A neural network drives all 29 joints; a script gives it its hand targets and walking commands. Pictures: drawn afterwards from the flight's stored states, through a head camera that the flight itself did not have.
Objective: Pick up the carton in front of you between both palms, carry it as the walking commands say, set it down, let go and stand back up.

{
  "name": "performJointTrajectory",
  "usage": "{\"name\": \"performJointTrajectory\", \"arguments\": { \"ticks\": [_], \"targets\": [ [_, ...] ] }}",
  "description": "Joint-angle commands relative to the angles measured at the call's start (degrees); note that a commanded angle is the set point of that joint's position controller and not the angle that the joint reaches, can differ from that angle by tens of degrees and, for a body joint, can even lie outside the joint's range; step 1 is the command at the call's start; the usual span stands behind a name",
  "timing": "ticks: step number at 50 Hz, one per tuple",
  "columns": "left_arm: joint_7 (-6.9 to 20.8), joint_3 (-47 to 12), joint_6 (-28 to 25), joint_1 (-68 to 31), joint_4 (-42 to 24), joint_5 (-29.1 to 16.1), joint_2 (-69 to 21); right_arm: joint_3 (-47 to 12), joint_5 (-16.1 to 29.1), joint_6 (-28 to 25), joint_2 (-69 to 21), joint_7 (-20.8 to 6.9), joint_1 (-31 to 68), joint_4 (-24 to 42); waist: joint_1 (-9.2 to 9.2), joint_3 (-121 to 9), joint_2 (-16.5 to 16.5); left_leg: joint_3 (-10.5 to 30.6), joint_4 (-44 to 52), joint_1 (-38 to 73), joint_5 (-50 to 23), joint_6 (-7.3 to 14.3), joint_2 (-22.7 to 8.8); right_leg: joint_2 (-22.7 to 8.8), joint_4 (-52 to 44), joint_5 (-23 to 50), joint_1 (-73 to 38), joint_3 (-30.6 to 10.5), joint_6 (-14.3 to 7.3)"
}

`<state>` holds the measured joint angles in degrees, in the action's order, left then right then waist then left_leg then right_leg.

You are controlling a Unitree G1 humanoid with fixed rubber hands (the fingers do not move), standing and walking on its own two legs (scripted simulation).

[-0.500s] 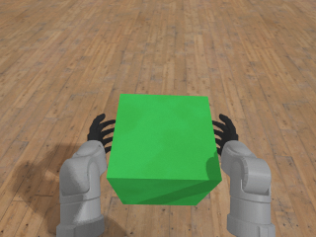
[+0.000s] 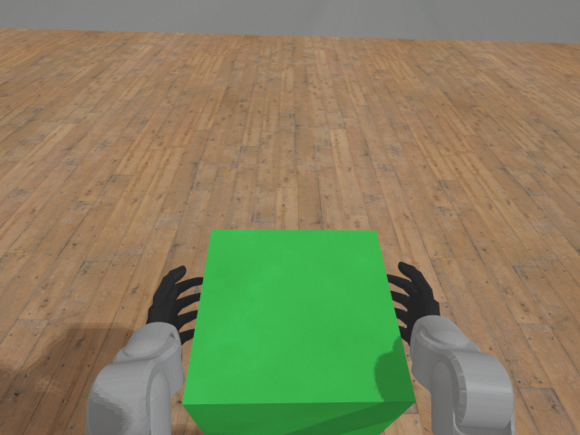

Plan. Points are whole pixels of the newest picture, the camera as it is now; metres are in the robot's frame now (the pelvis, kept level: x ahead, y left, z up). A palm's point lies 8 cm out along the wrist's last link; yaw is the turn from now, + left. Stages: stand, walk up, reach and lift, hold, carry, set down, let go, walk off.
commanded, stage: carry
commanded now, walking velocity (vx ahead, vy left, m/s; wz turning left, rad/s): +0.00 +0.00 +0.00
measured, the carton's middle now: (292, 346) +0.26 +0.00 +0.03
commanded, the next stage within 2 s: none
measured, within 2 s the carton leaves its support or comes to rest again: neither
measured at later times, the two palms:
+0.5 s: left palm (183, 239) +0.39 +0.16 +0.11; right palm (382, 232) +0.40 -0.14 +0.11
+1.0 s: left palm (179, 244) +0.39 +0.16 +0.10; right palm (378, 238) +0.39 -0.13 +0.10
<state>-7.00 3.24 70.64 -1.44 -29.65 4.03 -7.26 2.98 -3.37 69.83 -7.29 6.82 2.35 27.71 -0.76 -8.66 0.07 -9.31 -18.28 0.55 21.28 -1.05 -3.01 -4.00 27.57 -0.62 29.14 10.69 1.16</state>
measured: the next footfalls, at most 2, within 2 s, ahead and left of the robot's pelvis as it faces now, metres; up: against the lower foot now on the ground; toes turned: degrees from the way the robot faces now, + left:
right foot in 0.02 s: +0.19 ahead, -0.11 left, +0.00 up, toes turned +11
left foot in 0.28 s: +0.14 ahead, +0.12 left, +0.00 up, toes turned -1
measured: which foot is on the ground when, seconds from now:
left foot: down 0.00-0.06, up 0.08-0.26, down 0.28-1.00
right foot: up 0.00-0.00, down 0.02-1.00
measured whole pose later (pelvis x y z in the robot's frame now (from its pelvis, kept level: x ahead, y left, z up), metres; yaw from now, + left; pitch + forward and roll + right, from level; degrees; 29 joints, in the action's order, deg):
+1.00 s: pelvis +0.15 +0.01 +0.00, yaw +1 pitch +2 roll +0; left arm -6.4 3.6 71.7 -3.4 -25.0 4.8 -7.3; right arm 4.0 -4.8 71.6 -7.3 6.4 3.8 24.5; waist 0.1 -8.5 -0.3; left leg -8.8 -30.2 -12.3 19.8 0.5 -3.0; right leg -4.9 30.6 -15.8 16.3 11.5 0.0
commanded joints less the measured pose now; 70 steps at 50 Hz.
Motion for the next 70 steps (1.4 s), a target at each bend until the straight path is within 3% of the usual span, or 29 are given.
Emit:
{"name": "performJointTrajectory", "arguments": {
  "ticks": [1, 2, 3, 4, 5, 6, 7, 8, 11, 13, 14, 15, 16, 17, 21, 24, 32, 41, 50, 58, 70],
  "targets": [
    [9.1, -36.9, 0.7, -22.0, -1.2, -17.2, -43.0, -35.7, 16.9, 1.1, -42.2, -9.6, 20.8, 2.4, 1.13, -6.1, -7.0, -2.5, -13.0, -8.9, -39.3, 0.0, -6.0, 2.1, -7.0, 10.7, -21.9, 3.0, -0.4],
    [9.2, -36.1, 1.0, -22.0, -0.6, -17.0, -42.1, -35.5, 16.6, 1.4, -41.1, -9.5, 21.6, 2.1, 1.48, -9.0, -1.6, -2.3, -20.8, -14.9, -23.3, -2.2, -4.1, -6.2, -4.7, 28.3, -30.3, -6.0, -1.1],
    [9.2, -35.5, 1.0, -23.3, 0.6, -17.1, -41.7, -36.7, 17.4, 2.0, -41.7, -9.3, 23.2, 2.4, 2.18, -16.0, 10.9, 0.4, -34.0, -26.8, -1.7, -3.4, 0.4, -18.4, -0.5, 45.2, -45.9, -20.5, -10.3],
    [9.4, -35.3, 0.7, -20.9, 2.2, -17.9, -43.2, -37.0, 17.6, 2.1, -42.1, -9.4, 22.2, 2.7, 1.98, -18.3, 13.3, 4.1, -39.1, -29.3, 12.9, -3.0, 1.9, -20.9, -5.5, 40.1, -43.6, -26.0, -14.1],
    [9.9, -35.6, 0.1, -21.2, 1.9, -18.4, -45.7, -38.0, 18.0, 1.8, -44.6, -9.8, 23.2, 2.6, 1.61, -17.0, 10.9, 6.9, -39.8, -28.2, 14.0, -1.9, 0.2, -19.8, -8.3, 30.6, -38.6, -23.3, -13.6],
    [10.4, -36.2, -0.6, -22.3, 1.7, -18.6, -48.4, -38.6, 18.4, 1.2, -47.5, -10.2, 24.6, 2.5, 1.32, -16.7, 8.1, 8.0, -36.2, -26.6, 13.1, -0.7, -1.4, -18.1, -9.5, 21.9, -34.6, -20.0, -11.5],
    [10.9, -36.8, -1.3, -23.6, 1.4, -19.0, -50.8, -39.3, 18.8, 0.5, -50.2, -10.5, 25.8, 2.5, 1.07, -14.6, 7.2, 8.0, -27.9, -23.9, 12.2, -0.1, -2.5, -15.9, -10.8, 16.5, -29.4, -15.7, -9.1],
    [11.4, -37.2, -1.9, -24.6, 1.0, -19.4, -52.6, -39.9, 19.0, -0.3, -52.3, -10.7, 26.4, 2.7, 1.11, -13.3, 8.0, 6.1, -21.9, -20.9, 10.5, 0.0, -1.2, -13.8, -12.1, 11.2, -25.8, -12.7, -7.8],
    [12.2, -38.5, -3.3, -23.9, -0.4, -19.9, -54.2, -40.7, 18.2, -2.0, -54.8, -10.7, 24.3, 3.0, 1.29, -15.9, 8.8, 3.1, -13.4, -15.0, 1.5, -0.1, -0.5, -12.6, -11.7, 4.2, -24.8, -8.8, -7.5],
    [12.3, -39.3, -3.7, -23.8, -1.6, -20.2, -53.4, -40.4, 17.6, -2.5, -54.1, -10.6, 22.9, 3.8, 0.75, -15.6, 6.7, 1.9, -4.9, -9.4, -10.9, -0.3, -1.4, -10.4, -9.5, -0.7, -21.2, -5.6, -6.0],
    [12.2, -39.5, -3.7, -23.7, -2.1, -20.0, -52.6, -40.1, 17.5, -2.4, -53.1, -10.5, 22.7, 4.5, 0.81, -14.6, 5.9, 2.5, -2.9, -7.0, -14.2, -0.5, -2.8, -9.2, -8.6, -4.8, -18.6, -4.8, -4.7],
    [12.1, -39.6, -3.4, -24.6, -3.0, -19.9, -51.4, -39.8, 17.4, -2.3, -52.2, -10.4, 23.4, 5.0, 0.92, -12.7, 3.5, 5.8, -1.8, -8.8, -15.0, -0.3, -6.3, -7.8, -6.9, -7.2, -18.0, -3.0, -3.0],
    [12.0, -39.7, -2.9, -25.6, -3.5, -20.0, -50.5, -39.2, 17.1, -1.9, -50.8, -10.3, 24.5, 5.2, 1.42, -10.7, -0.2, 7.4, -4.3, -11.0, -18.4, 0.2, -8.3, -6.0, -5.8, -5.1, -17.8, -3.3, -1.8],
    [11.7, -39.5, -2.3, -26.1, -3.6, -20.0, -49.4, -38.7, 17.1, -1.4, -49.7, -10.2, 24.3, 4.7, 1.21, -9.6, -2.3, 6.7, -5.2, -11.7, -20.5, 0.5, -8.5, -6.4, -4.8, -1.8, -18.3, -4.0, -1.6],
    [10.4, -37.5, 0.1, -22.9, -0.2, -18.0, -44.5, -35.8, 16.2, 0.7, -44.5, -9.8, 20.4, 0.5, 0.86, -10.2, -2.9, 6.3, -8.5, -10.7, -36.5, 0.4, -7.9, -6.6, 1.6, 13.1, -19.8, -3.9, -1.1],
    [10.0, -36.5, 0.9, -22.6, 2.3, -17.1, -44.0, -35.2, 16.3, 1.5, -43.9, -9.9, 20.8, -1.3, 0.88, -10.5, -2.4, 5.9, -9.9, -10.1, -42.4, 0.3, -7.7, -6.0, 3.1, 14.8, -19.7, -3.4, -0.6],
    [10.5, -37.4, 0.1, -27.0, 0.5, -18.6, -49.3, -37.3, 18.8, 0.8, -49.2, -10.5, 26.5, 1.6, 0.7, -11.5, -1.2, 5.7, -10.8, -10.4, -36.6, 1.0, -7.0, -6.1, 3.7, 11.9, -20.3, -4.0, -1.3],
    [10.5, -37.6, 0.0, -25.8, -0.3, -18.4, -48.5, -37.3, 18.1, 0.8, -48.4, -10.3, 24.9, 2.1, 0.67, -10.6, -0.6, 5.7, -10.0, -10.5, -30.7, 1.5, -6.7, -6.4, 2.5, 9.0, -19.7, -4.5, -1.5],
    [10.7, -37.3, 0.5, -26.4, 0.5, -18.2, -47.7, -36.8, 17.6, 1.3, -47.7, -10.4, 25.4, 1.2, 0.75, -7.3, -0.4, 6.1, -7.1, -12.4, -21.2, 1.9, -6.5, -6.4, -0.5, 1.7, -18.3, -5.1, -1.6],
    [12.0, -36.3, -1.8, -27.6, 6.4, -15.8, -46.4, -35.9, 15.2, -0.9, -46.5, -11.8, 26.8, -4.6, 0.82, -6.1, -0.2, 6.3, -5.4, -13.9, -15.7, 2.2, -6.3, -6.4, -2.2, -2.5, -17.5, -5.5, -1.6],
    [14.8, -32.5, -13.0, -30.3, 16.7, -11.2, -46.9, -32.1, 10.5, -12.1, -47.4, -14.6, 29.4, -15.4, 0.85, -7.7, 0.0, 6.5, -4.8, -14.2, -12.1, 2.4, -6.2, -6.4, -2.9, -4.7, -17.5, -5.9, -1.7]
  ]
}}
